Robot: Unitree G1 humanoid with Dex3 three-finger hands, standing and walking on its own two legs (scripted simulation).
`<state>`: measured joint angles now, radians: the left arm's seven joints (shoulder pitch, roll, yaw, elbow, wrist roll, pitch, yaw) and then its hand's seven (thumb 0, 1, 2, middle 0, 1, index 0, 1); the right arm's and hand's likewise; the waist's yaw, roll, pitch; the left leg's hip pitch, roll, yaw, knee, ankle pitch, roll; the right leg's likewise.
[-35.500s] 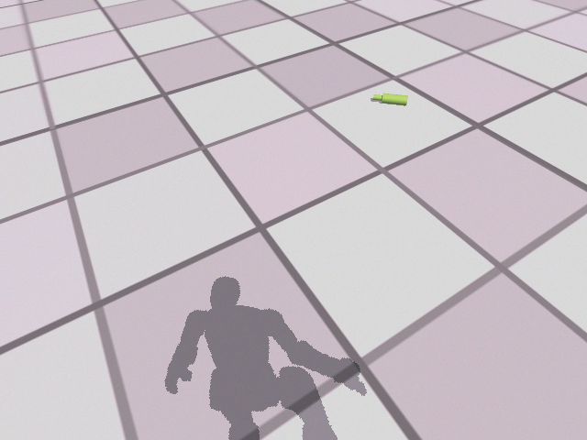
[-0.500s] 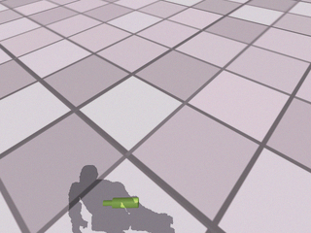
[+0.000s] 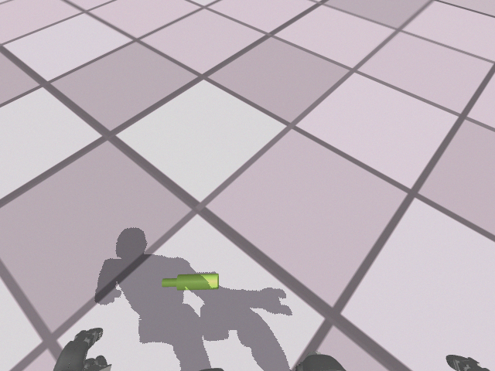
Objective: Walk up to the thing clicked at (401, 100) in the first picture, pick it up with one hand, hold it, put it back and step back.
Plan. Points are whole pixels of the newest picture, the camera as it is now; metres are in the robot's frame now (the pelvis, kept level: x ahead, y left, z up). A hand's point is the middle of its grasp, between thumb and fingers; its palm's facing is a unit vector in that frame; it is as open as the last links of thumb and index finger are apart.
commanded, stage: step back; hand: left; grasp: from above
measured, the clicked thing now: (190, 282) +0.49 +0.25 -0.72
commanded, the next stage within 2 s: none
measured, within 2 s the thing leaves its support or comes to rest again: neither
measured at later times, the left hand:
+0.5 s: hand out of the picture +0.01 +0.23 -0.13, palm faces -0.10 -0.92 -0.38, open 7.4 cm
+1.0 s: hand out of the picture -0.12 +0.26 -0.14, palm faces -0.09 -0.92 -0.39, open 7.4 cm
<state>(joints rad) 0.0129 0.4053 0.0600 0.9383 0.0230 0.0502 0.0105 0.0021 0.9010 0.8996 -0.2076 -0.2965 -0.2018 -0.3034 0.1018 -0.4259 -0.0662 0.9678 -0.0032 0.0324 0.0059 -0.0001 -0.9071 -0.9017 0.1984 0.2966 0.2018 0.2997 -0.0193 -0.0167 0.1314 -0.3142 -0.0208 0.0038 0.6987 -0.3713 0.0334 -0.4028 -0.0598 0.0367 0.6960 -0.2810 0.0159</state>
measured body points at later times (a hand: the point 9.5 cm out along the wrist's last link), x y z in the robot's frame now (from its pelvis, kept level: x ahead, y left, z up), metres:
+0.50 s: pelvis -0.10 -0.01 +0.01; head -0.04 -0.03 +0.45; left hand +0.02 +0.28 -0.11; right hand -0.03 -0.33 -0.12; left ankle -0.08 +0.11 -0.66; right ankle -0.10 -0.14 -0.72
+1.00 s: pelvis -0.24 -0.01 +0.01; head -0.18 +0.00 +0.45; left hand -0.12 +0.30 -0.11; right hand -0.13 -0.33 -0.09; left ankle -0.15 +0.10 -0.72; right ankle -0.29 -0.16 -0.67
